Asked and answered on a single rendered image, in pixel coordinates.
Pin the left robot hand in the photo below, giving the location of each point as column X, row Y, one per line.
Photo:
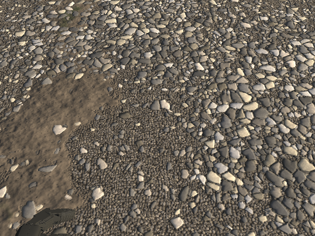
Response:
column 44, row 220

